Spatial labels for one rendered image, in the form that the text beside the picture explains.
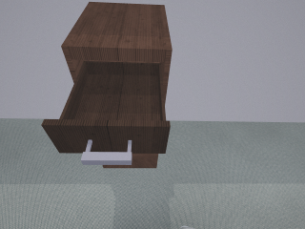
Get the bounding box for handle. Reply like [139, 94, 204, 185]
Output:
[81, 139, 132, 165]

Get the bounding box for drawer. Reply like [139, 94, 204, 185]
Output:
[41, 61, 171, 154]

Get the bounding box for cabinet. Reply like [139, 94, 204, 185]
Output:
[61, 2, 173, 169]

